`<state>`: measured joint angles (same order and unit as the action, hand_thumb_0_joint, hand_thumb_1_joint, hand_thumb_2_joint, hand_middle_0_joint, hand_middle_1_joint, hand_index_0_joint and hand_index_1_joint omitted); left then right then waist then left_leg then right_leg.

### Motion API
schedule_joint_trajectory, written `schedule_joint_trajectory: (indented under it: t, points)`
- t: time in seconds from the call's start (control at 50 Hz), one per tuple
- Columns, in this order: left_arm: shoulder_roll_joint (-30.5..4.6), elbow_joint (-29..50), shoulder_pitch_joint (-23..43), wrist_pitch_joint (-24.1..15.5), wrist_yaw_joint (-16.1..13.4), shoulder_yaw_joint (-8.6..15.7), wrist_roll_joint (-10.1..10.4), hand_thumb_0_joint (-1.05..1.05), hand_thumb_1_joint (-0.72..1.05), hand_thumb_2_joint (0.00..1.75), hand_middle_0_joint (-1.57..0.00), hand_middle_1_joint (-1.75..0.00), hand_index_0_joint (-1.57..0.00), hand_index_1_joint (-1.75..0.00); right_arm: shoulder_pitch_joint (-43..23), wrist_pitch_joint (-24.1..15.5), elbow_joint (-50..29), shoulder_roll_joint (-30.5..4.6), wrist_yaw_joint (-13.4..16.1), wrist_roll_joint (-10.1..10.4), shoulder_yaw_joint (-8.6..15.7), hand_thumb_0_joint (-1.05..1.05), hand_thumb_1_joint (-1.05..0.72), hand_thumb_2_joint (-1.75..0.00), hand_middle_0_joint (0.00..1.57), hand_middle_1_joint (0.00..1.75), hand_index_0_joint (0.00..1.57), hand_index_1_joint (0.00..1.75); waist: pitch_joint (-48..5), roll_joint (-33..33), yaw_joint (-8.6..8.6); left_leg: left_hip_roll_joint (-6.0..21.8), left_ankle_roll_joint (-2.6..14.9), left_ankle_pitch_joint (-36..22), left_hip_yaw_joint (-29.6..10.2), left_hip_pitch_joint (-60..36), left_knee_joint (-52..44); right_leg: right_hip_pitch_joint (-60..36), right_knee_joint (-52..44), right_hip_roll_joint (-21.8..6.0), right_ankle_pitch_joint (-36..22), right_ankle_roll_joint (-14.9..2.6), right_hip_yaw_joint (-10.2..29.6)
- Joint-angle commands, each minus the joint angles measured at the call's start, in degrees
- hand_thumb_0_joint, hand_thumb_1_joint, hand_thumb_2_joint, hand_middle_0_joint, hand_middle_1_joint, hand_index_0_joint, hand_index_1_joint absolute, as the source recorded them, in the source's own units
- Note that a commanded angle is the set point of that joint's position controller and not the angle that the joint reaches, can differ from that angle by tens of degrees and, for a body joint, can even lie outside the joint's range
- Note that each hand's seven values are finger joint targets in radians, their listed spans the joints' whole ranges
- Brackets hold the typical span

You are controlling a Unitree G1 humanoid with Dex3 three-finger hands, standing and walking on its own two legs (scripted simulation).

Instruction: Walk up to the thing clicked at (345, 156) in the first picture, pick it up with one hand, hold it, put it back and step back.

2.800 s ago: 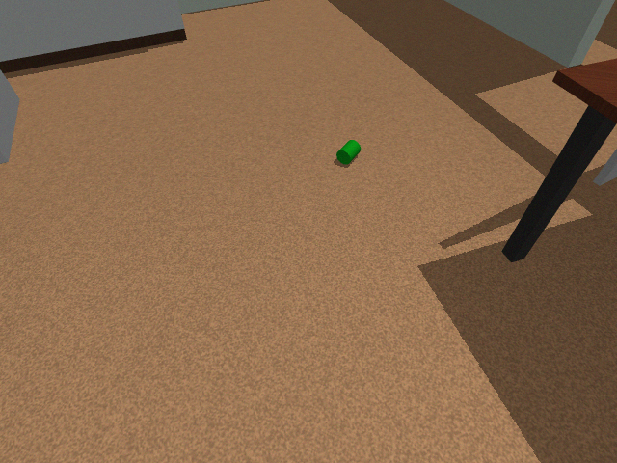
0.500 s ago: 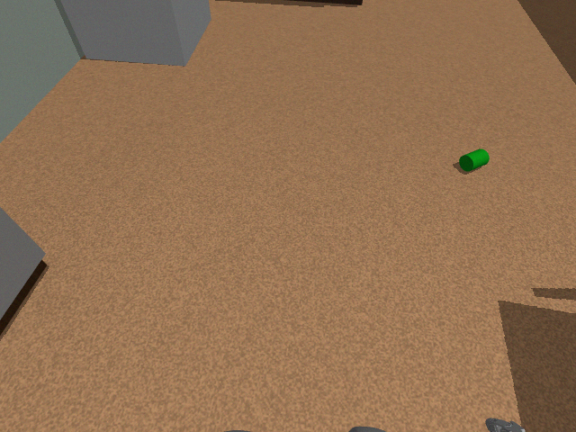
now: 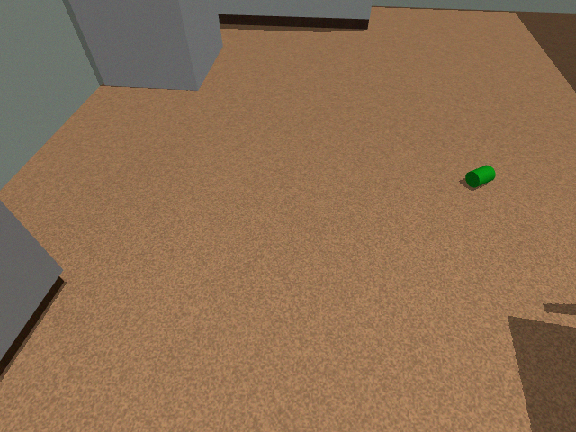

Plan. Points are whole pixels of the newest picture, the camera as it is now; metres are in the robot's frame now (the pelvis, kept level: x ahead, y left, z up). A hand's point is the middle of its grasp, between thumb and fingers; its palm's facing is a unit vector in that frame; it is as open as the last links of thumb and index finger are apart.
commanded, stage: walk up
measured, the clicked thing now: (480, 176) +1.34 -0.92 -0.73
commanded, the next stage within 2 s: stand in 0.08 s
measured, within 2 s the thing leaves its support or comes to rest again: neither
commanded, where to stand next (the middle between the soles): +0.07 -0.01 m, yaw -3 degrees
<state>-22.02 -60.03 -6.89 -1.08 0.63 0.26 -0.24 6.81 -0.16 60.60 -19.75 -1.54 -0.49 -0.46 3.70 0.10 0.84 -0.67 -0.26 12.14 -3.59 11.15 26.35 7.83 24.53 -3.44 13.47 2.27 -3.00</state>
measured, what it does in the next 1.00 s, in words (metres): stands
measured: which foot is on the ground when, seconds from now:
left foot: down 0.00-1.00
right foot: down 0.00-1.00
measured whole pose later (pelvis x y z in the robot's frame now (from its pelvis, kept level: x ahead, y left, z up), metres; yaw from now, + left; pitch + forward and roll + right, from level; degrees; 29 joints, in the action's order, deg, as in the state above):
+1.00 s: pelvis +0.01 -0.03 +0.01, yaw -1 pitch -2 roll +0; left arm -20.3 -65.0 -5.2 -0.6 0.6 -0.2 -0.4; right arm 5.8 -0.6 65.5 -20.3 -0.7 -0.6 -0.5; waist 3.2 -0.4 -0.1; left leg 1.9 -2.6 9.3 -3.1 7.7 18.9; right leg 5.9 19.1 -1.0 11.2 0.3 -2.6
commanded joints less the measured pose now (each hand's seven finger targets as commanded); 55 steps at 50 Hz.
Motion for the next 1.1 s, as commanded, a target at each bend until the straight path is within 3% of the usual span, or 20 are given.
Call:
schedule_joint_trajectory:
  t: [0.0,0.04,0.1,0.18,0.28,0.42,0.58,0.74,1.0,1.08]
  points:
    - [-11.75,2.1,2.29,-1.52,-0.92,2.59,0.13,0.0,0.9,0.9,-0.2,-0.3,-0.2,-0.3,-4.71,-1.22,-2.79,-13.15,1.27,0.41,3.07,0.0,-0.9,-0.9,0.2,0.3,0.2,0.3,-4.91,-2.5,0.41,5.9,2.1,-6.9,-6.21,0.71,-7.6,-3.14,-5.43,-4.0,-3.47,-3.56,3.84]
    - [-11.81,1.85,2.77,-1.44,-0.89,2.59,-0.09,0.0,0.9,0.9,-0.2,-0.3,-0.2,-0.3,-4.5,-1.22,-2.31,-13.21,1.33,0.29,3.06,0.0,-0.9,-0.9,0.2,0.3,0.2,0.3,-5.28,-1.96,0.23,5.88,2.12,-6.03,-6.08,0.73,-8.08,-3.78,-5.78,-4.08,-3.48,-3.53,3.68]
    - [-10.99,0.13,2.5,-1.11,-0.79,2.04,-0.05,0.0,0.9,0.9,-0.2,-0.3,-0.2,-0.3,-4.41,-2.09,-1.09,-12.88,1.47,0.23,2.98,0.0,-0.9,-0.9,0.2,0.3,0.2,0.3,-4.31,-0.74,-0.14,7.07,1.63,-10.68,-5.9,-1.88,-8.51,-1.7,-6.81,-4.38,-4.38,-3.16,4.56]
    - [-11.28,-0.72,3.53,-1.18,-0.79,2.03,-0.06,0.0,0.9,0.9,-0.2,-0.3,-0.2,-0.3,-4.33,-1.78,-0.15,-12.89,1.52,0.13,3.04,0.0,-0.9,-0.9,0.2,0.3,0.2,0.3,-4.16,-0.93,-0.52,6.77,1.33,-7.1,-5.1,-0.93,-9.44,-2.35,-8.0,-4.63,-2.48,-3.05,5.28]
    - [-11.57,-1.43,3.6,-1.29,-0.76,1.93,-0.1,0.0,0.9,0.9,-0.2,-0.3,-0.2,-0.3,-4.63,-1.89,0.55,-12.56,1.51,0.29,2.9,0.0,-0.9,-0.9,0.2,0.3,0.2,0.3,-5.64,-0.98,-0.64,6.9,1.08,-9.8,-4.38,-2.92,-9.43,-2.94,-8.44,-4.95,-5.85,-3.23,5.66]
    - [-11.5,-2.11,3.75,-1.01,-0.77,1.99,-0.28,0.0,0.9,0.9,-0.2,-0.3,-0.2,-0.3,-4.27,-1.49,1.27,-12.52,1.48,0.12,2.84,0.0,-0.9,-0.9,0.2,0.3,0.2,0.3,-3.81,0.26,-0.78,6.63,0.86,-4.63,-4.05,-2.33,-10.43,-0.76,-9.73,-4.54,-0.69,-3.29,5.9]
    - [-11.51,-2.04,3.24,-1.17,-0.84,2.11,-0.11,0.0,0.9,0.9,-0.2,-0.3,-0.2,-0.3,-3.66,-1.58,1.64,-12.63,1.6,0.11,2.57,0.0,-0.9,-0.9,0.2,0.3,0.2,0.3,-5.41,0.01,-0.72,7.18,0.87,-9.08,-3.56,-3.63,-9.61,-2.26,-9.4,-4.76,-6.1,-3.23,6.22]
    - [-10.94,-2.16,2.82,-0.87,-0.85,1.93,-0.07,0.0,0.9,0.9,-0.2,-0.3,-0.2,-0.3,-3.52,-1.38,1.89,-12.79,1.65,0.08,2.54,0.0,-0.9,-0.9,0.2,0.3,0.2,0.3,-4.65,-0.05,-0.56,7.14,0.56,-7.92,-3.44,-2.56,-9.93,-1.98,-9.93,-4.34,-4.17,-3.32,6.01]
    - [-11.14,-1.92,3.39,-1.02,-1.03,2.17,-0.08,0.0,0.9,0.9,-0.2,-0.3,-0.2,-0.3,-3.26,-1.32,1.69,-12.4,1.87,0.17,2.21,0.0,-0.9,-0.9,0.2,0.3,0.2,0.3,-6.19,0.73,-0.75,7.59,0.56,-13.76,-2.7,-4.21,-8.7,-4.05,-8.92,-4.64,-12.76,-3.07,5.52]
    - [-11.22,-1.85,3.57,-0.81,-0.93,2.26,0.0,0.0,0.9,0.9,-0.2,-0.3,-0.2,-0.3,-3.26,-1.46,1.74,-12.33,1.92,0.15,2.1,0.0,-0.9,-0.9,0.2,0.3,0.2,0.3,-5.52,-0.65,-0.82,7.67,0.4,-12.71,-2.81,-4.28,-9.64,-3.3,-8.99,-4.37,-9.88,-3.27,5.63]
